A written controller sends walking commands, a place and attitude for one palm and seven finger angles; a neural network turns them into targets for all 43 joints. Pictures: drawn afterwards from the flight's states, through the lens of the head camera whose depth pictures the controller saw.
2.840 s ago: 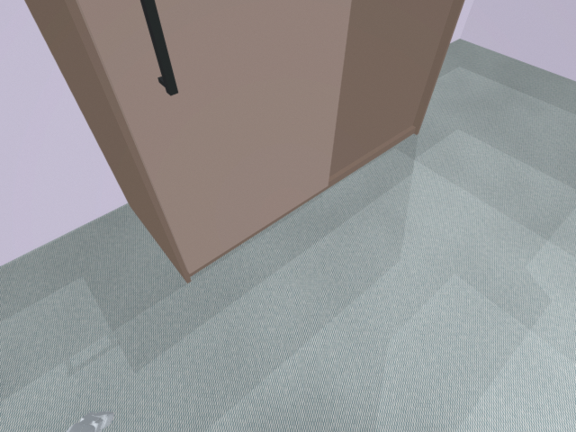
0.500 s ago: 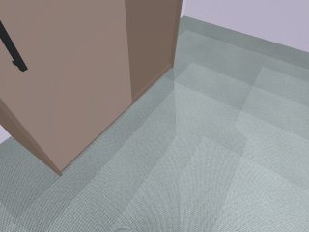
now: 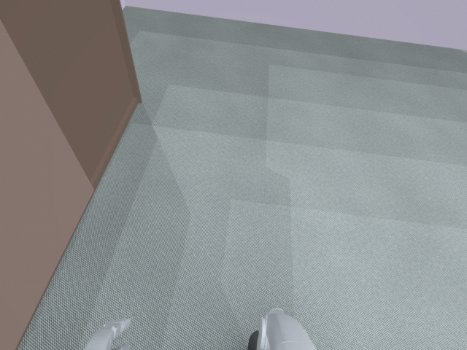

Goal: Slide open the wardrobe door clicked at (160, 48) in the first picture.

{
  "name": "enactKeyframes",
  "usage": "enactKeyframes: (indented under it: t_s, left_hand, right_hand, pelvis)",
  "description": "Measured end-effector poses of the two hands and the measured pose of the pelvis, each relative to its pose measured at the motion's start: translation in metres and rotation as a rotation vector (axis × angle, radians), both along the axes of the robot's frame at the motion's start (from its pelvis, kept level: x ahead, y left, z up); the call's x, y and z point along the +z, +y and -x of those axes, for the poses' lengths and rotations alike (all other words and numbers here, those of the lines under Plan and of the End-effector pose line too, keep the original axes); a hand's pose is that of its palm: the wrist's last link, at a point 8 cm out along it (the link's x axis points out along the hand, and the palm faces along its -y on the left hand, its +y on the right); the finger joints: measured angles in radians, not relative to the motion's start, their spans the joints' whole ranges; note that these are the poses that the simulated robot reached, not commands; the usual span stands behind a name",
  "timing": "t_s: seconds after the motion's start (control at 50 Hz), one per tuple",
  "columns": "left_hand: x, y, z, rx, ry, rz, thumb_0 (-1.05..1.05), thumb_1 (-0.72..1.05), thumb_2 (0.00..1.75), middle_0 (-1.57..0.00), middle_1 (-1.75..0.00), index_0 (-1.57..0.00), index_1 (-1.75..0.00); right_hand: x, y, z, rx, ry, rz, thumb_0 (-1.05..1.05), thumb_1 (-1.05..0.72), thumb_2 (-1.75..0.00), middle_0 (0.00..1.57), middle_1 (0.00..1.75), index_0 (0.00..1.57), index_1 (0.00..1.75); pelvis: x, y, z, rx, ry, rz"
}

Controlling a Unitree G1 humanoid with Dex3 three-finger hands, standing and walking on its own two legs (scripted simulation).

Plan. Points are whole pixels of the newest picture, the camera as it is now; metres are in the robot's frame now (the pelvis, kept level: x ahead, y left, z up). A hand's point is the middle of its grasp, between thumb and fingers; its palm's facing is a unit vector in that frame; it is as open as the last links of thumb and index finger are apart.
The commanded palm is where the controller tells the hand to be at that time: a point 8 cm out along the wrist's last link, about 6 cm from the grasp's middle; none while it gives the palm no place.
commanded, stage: walk to a spot facing it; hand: left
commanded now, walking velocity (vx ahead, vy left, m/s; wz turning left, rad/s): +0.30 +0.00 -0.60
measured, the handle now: out of the picture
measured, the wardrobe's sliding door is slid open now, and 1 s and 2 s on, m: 0.00 0.00 0.00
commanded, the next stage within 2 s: none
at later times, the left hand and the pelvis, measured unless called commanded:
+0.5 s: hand (144, 275) +0.29 +0.18 -0.16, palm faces -0.20 -0.94 -0.27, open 7.3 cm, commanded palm none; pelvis +0.21 -0.02 +0.00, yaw -17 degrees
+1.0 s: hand (186, 184) +0.53 +0.12 -0.16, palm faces -0.55 -0.81 -0.21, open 7.4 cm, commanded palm none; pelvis +0.34 +0.00 +0.00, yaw -36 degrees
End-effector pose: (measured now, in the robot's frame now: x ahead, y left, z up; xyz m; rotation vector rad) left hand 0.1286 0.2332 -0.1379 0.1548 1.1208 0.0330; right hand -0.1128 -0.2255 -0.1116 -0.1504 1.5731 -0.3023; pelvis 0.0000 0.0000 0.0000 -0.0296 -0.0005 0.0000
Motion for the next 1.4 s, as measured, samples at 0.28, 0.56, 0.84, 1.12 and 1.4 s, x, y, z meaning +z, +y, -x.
enactKeyframes:
  t_s: [0.28, 0.56, 0.84, 1.12, 1.4]
  left_hand:
    - [-0.013, -0.063, -0.146, -0.171, -0.005, -0.028, 0.00, 0.91, 0.90, -0.20, -0.30, -0.20, -0.30]
    - [0.008, 0.009, -0.169, -0.108, 0.185, -0.150, 0.00, 0.91, 0.90, -0.20, -0.30, -0.20, -0.30]
    - [-0.011, 0.002, -0.321, -0.316, 0.192, -0.086, 0.00, 0.91, 0.90, -0.20, -0.30, -0.20, -0.30]
    - [0.009, -0.145, -0.478, -0.693, -0.099, -0.114, 0.00, 0.91, 0.90, -0.20, -0.30, -0.20, -0.30]
    - [0.003, -0.183, -0.498, -0.845, -0.049, -0.064, 0.00, 0.90, 0.90, -0.21, -0.30, -0.21, -0.30]
  right_hand:
    - [-0.037, -0.009, -0.142, -0.180, -0.103, -0.060, 0.02, -0.90, -0.89, 0.20, 0.30, 0.20, 0.30]
    - [0.001, -0.053, -0.438, -0.009, -0.606, 0.044, 0.01, -0.92, -0.90, 0.19, 0.30, 0.20, 0.30]
    - [0.007, -0.016, -0.436, -0.207, -0.504, 0.119, 0.01, -0.90, -0.89, 0.20, 0.30, 0.20, 0.30]
    - [-0.044, 0.014, -0.269, -0.647, -0.165, 0.058, 0.01, -0.90, -0.90, 0.20, 0.30, 0.20, 0.30]
    - [-0.021, 0.003, -0.322, -0.736, -0.332, 0.171, 0.01, -0.90, -0.90, 0.19, 0.30, 0.20, 0.30]
  pelvis:
    - [-0.016, -0.033, -0.126, -0.173, -0.015, -0.014]
    - [-0.002, -0.009, -0.236, -0.324, 0.017, -0.028]
    - [-0.001, 0.015, -0.320, -0.523, -0.010, 0.011]
    - [-0.020, -0.022, -0.339, -0.714, 0.003, -0.029]
    - [-0.010, -0.012, -0.365, -0.885, 0.001, -0.016]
